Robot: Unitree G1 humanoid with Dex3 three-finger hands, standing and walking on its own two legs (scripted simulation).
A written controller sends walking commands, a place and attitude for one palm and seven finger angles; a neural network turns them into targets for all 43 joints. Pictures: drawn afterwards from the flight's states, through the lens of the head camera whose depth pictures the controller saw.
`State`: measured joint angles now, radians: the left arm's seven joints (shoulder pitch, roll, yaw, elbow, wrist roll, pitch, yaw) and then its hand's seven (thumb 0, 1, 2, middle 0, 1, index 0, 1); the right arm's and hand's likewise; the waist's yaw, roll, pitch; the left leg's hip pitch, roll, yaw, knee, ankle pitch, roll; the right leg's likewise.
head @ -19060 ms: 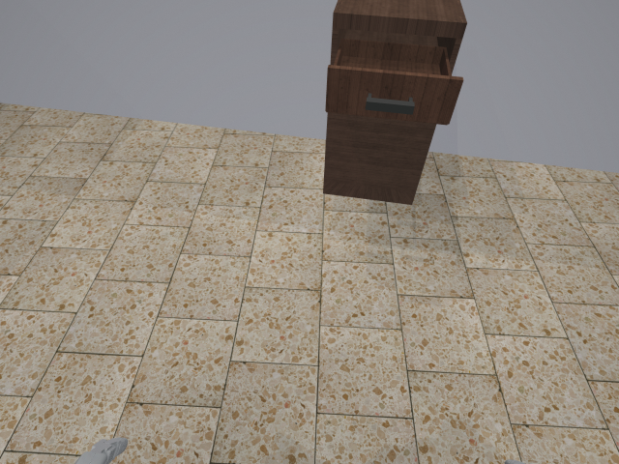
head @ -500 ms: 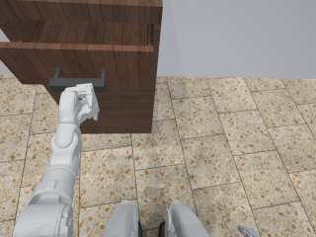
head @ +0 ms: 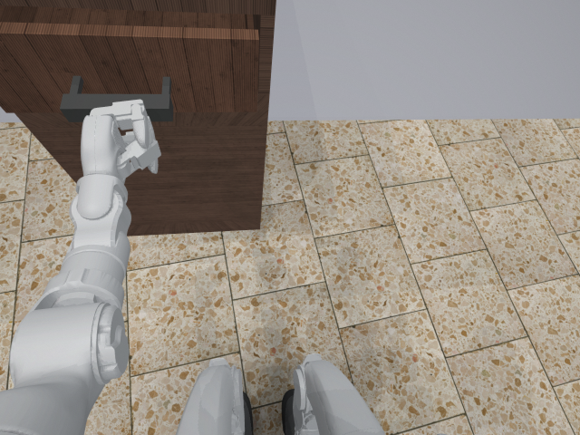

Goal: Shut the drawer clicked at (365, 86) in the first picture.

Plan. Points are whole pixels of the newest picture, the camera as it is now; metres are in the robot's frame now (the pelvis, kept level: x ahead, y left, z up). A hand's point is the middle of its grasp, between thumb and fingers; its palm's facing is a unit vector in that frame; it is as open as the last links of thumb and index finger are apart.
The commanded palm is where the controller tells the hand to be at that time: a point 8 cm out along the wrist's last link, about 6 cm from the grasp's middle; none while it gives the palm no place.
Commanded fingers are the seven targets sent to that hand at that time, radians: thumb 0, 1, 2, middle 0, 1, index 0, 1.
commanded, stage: push the drawer shut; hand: left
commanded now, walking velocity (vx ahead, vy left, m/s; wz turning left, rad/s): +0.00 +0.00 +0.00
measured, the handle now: (121, 95) +0.58 +0.20 +0.04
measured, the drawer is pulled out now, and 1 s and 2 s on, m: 0.04 0.00 0.00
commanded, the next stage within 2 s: pull the fist back off the drawer in 0.64 s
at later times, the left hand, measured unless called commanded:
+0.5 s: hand (151, 118) +0.55 +0.16 +0.03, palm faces +0.03 -1.00 -0.02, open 3.0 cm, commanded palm +0.55 +0.18 +0.04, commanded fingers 0.00 0.90 0.90 -1.40 -1.60 -1.40 -1.60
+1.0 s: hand (149, 116) +0.55 +0.16 +0.03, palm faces +0.03 -1.00 -0.04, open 3.1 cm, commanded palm +0.54 +0.17 +0.04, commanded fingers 0.00 0.90 0.90 -1.40 -1.60 -1.40 -1.60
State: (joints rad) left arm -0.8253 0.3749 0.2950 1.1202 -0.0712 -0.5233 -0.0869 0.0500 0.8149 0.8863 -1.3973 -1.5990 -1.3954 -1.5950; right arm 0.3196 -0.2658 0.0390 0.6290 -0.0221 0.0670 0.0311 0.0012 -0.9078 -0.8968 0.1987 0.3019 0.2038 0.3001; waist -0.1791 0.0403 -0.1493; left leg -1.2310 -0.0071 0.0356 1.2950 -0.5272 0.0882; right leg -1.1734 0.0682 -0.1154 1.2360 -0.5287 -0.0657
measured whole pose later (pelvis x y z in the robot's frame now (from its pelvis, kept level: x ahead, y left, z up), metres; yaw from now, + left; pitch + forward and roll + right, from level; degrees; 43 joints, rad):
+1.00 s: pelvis -0.03 +0.00 -0.02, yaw -1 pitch +30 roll -8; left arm -1.17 0.57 0.30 1.34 0.03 -0.42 -0.05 0.01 0.66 0.95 -1.40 -1.60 -1.39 -1.59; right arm 0.39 -0.28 0.09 0.65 -0.06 0.02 0.05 0.00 -0.91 -0.90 0.20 0.30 0.20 0.30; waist -0.28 0.05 -0.13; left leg -1.43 0.00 -0.02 1.38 -0.49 0.09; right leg -1.33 0.07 -0.18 1.28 -0.49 -0.07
